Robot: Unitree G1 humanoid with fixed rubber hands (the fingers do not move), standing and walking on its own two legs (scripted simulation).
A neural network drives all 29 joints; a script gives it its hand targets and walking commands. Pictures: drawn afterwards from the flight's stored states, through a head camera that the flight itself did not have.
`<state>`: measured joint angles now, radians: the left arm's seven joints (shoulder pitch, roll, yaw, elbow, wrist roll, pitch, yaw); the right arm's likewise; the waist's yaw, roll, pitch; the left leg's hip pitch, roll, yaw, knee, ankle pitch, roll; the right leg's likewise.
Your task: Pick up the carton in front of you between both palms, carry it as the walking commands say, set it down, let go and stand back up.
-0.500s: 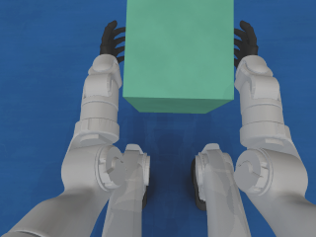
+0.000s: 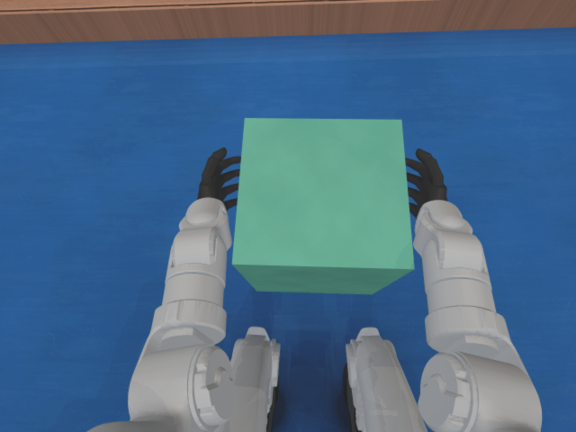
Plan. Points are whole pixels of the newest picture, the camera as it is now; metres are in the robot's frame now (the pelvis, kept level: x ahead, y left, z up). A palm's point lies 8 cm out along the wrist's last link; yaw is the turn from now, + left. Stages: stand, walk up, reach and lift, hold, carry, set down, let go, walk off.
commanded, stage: reach and lift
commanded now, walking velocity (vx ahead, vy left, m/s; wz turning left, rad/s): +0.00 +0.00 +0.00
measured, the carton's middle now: (317, 219) +0.43 -0.01 -0.10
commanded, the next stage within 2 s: hold in 1.80 s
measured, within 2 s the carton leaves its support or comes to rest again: neither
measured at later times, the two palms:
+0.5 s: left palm (167, 186) +0.38 +0.15 +0.12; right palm (489, 187) +0.38 -0.15 +0.12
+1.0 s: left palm (115, 175) +0.35 +0.15 +0.20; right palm (557, 172) +0.35 -0.15 +0.20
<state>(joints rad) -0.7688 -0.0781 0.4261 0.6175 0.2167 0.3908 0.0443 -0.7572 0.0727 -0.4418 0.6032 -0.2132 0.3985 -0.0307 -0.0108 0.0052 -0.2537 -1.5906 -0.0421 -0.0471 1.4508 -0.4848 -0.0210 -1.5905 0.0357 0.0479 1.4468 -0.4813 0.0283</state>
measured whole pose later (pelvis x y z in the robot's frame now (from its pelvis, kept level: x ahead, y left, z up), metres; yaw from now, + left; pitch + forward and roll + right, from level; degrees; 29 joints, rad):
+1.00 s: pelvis +0.05 +0.00 +0.18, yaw +0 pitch -4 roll +0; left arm -0.34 -0.17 0.33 0.41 0.31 0.60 -0.02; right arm -0.34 0.17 -0.33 0.41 -0.31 0.60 0.02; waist 0.00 0.00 0.01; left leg -0.19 -0.02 -0.06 0.49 -0.22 -0.01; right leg -0.20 0.01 0.06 0.49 -0.22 0.01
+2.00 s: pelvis +0.06 +0.00 +0.19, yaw +0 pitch -8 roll +0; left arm -0.23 -0.15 0.20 0.19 0.26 0.75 -0.01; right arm -0.23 0.15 -0.19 0.19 -0.25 0.75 0.01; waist 0.00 0.00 0.03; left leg -0.03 -0.01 -0.06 0.34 -0.18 -0.01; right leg -0.03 0.01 0.06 0.35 -0.18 0.01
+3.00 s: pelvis +0.06 +0.00 +0.19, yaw +0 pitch -8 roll +0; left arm -0.23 -0.15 0.19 0.18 0.26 0.77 -0.01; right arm -0.23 0.15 -0.19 0.17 -0.26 0.77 0.01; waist 0.00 0.00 0.05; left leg -0.03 -0.01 -0.06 0.35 -0.18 -0.01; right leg -0.03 0.01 0.06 0.35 -0.18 0.01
